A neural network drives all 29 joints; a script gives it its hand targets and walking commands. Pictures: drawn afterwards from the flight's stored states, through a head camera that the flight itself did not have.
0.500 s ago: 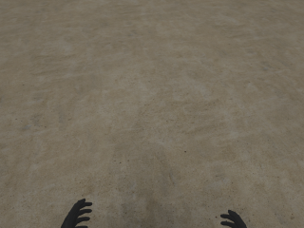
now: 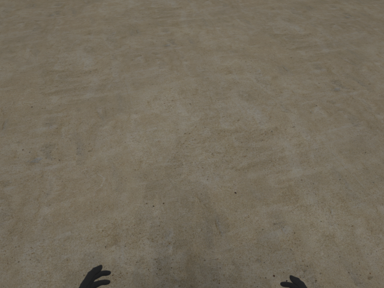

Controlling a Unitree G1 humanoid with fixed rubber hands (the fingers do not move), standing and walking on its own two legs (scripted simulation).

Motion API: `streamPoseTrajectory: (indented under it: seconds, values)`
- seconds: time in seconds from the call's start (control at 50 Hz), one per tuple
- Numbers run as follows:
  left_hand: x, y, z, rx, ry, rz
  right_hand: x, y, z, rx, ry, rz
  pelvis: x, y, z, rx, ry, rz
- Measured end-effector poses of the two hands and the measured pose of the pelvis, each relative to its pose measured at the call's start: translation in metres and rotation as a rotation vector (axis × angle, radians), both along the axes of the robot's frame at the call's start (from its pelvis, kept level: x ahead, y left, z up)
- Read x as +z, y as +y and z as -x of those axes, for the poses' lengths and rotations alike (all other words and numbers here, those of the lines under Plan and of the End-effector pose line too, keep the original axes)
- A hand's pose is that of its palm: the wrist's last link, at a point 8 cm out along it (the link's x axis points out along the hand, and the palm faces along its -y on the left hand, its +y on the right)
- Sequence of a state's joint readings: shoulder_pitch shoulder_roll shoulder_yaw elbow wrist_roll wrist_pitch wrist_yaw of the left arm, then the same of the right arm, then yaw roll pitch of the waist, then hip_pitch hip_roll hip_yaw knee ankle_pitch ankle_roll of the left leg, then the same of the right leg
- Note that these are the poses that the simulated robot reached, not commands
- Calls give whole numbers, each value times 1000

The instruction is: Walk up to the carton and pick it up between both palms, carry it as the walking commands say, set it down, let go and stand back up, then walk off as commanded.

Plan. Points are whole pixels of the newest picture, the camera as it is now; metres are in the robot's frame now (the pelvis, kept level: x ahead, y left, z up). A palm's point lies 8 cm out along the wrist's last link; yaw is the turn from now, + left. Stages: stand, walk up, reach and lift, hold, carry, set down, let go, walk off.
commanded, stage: stand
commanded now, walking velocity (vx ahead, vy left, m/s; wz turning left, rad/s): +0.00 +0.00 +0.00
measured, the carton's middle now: out of the picture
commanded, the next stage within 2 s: walk up in 0.84 s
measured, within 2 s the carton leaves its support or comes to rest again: neither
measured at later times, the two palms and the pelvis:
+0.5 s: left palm out of the picture +0.06 +0.24 -0.11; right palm out of the picture +0.05 -0.24 -0.12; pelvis +0.00 +0.00 +0.01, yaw +0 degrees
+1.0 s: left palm out of the picture +0.01 +0.23 -0.13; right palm out of the picture +0.00 -0.23 -0.13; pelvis +0.00 +0.00 +0.01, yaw +0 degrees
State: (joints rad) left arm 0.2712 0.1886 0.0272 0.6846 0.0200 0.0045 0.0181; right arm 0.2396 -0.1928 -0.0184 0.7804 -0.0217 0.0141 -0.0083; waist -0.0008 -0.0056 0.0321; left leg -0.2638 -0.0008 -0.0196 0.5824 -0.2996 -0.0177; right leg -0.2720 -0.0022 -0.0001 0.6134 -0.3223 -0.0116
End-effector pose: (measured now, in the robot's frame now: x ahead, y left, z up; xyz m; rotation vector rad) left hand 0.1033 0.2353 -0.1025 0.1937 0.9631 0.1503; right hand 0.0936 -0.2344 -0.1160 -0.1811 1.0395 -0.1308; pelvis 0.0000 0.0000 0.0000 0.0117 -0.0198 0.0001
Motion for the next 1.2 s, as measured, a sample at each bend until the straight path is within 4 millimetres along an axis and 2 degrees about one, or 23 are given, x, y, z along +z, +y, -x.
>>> streamPoseTrajectory:
  seconds: [0.32, 0.64, 1.04, 1.12, 1.2]
  values:
    - [-6, 7, 25, 35, 81, -9, -5, -3, 19, -20, 71, 6, 4, 1, 1, 0, -1, 1]
    - [-15, 7, 59, 77, 204, -1, -12, -6, 55, -62, 202, 12, 8, 0, -1, 2, -13, 4]
    - [-27, -6, 102, 118, 361, 40, -18, 9, 98, -91, 353, -13, 11, 3, 0, 0, -26, 5]
    - [-29, 11, 100, 178, 324, -3, -20, -3, 91, -69, 343, -4, 4, -2, 5, 49, -3, -2]
    - [-22, 20, 95, 196, 264, -61, -20, -31, 62, -18, 282, 38, -1, -12, 12, 99, 15, 17]
